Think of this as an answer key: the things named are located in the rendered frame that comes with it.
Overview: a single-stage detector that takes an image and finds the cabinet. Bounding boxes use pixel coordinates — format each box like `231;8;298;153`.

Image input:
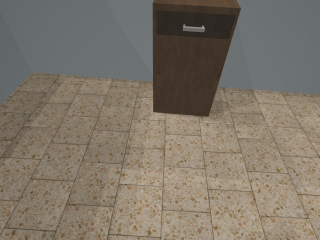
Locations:
152;0;241;117

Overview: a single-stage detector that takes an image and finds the handle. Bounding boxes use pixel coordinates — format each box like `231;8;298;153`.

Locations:
182;24;205;33

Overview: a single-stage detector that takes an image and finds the drawer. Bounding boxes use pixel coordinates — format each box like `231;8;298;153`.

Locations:
156;10;234;40

